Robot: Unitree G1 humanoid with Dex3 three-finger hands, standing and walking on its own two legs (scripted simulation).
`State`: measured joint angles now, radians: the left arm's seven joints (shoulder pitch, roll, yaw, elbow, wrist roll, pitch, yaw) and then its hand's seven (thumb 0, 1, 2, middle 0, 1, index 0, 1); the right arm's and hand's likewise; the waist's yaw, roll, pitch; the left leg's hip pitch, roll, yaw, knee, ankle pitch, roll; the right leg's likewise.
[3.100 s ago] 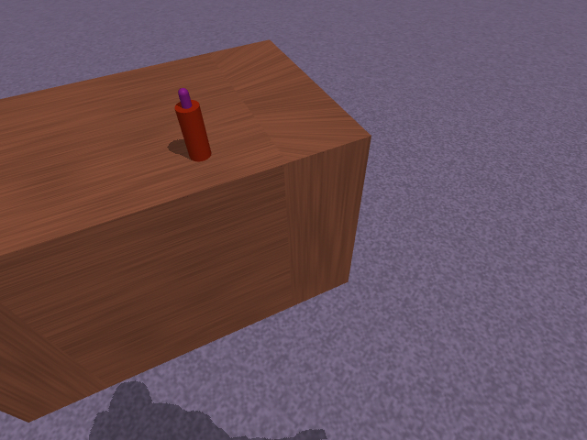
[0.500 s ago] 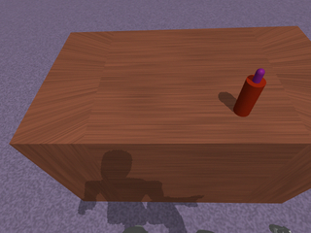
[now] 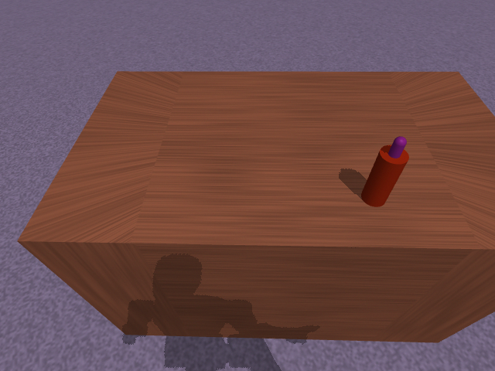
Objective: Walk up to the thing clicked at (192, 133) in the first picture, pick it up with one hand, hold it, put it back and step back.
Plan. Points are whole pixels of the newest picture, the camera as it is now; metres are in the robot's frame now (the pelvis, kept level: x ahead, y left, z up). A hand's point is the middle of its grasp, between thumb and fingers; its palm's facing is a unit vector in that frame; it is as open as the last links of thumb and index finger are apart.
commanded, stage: walk up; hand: right
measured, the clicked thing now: (386, 170) +0.49 -0.25 +0.01
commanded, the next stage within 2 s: stand in 0.38 s
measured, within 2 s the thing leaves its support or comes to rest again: neither
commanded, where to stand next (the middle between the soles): +0.07 -0.02 m, yaw -3 degrees
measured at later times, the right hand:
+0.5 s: hand out of the picture +0.10 -0.24 -0.15, palm faces -0.04 +0.94 -0.33, open 7.4 cm
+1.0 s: hand out of the picture +0.12 -0.26 -0.15, palm faces -0.01 +0.95 -0.33, open 7.4 cm
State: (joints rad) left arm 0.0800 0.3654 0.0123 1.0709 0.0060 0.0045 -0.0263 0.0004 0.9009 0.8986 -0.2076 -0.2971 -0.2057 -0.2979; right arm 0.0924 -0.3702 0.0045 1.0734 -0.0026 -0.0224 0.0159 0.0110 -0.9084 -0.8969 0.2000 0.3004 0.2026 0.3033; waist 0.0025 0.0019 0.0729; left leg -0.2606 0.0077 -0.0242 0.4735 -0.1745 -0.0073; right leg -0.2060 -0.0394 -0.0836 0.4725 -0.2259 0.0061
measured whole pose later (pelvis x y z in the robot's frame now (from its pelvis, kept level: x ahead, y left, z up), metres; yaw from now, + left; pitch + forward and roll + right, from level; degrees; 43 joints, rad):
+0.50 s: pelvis +0.02 +0.00 +0.01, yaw +0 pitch -1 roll +0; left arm 0.11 0.36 0.01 1.16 0.02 0.00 -0.02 0.00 0.90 0.90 -0.21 -0.30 -0.20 -0.30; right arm 0.08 -0.34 0.00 1.14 -0.01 -0.02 0.01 0.01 -0.91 -0.90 0.20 0.30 0.20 0.30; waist 0.01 0.00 0.05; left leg -0.19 0.00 -0.02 0.36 -0.14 -0.01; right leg -0.14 -0.04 -0.08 0.35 -0.19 0.01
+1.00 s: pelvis +0.05 -0.01 +0.01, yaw -1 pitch -1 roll +0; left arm 0.09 0.34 0.01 1.16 0.01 -0.02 -0.01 0.00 0.90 0.90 -0.21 -0.30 -0.21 -0.30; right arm 0.08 -0.35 0.00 1.16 -0.01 -0.02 0.01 0.01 -0.91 -0.90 0.20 0.30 0.20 0.30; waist 0.00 0.01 0.04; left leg -0.13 0.02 -0.01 0.31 -0.16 -0.02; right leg -0.09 -0.03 -0.08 0.31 -0.21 0.01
